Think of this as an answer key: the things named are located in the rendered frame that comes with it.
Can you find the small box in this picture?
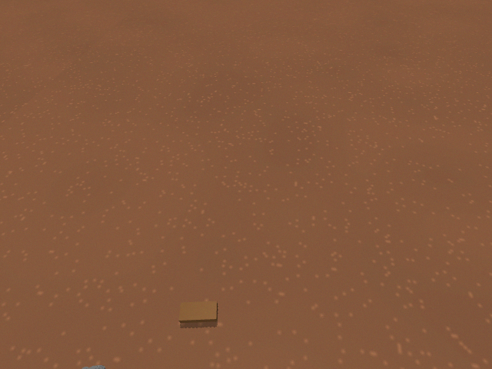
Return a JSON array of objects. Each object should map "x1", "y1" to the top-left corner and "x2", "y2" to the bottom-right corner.
[{"x1": 179, "y1": 301, "x2": 218, "y2": 323}]

